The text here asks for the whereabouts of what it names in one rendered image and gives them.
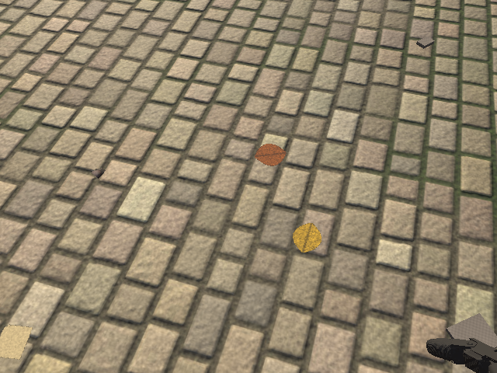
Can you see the robot right hand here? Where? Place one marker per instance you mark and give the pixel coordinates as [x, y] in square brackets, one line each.
[477, 356]

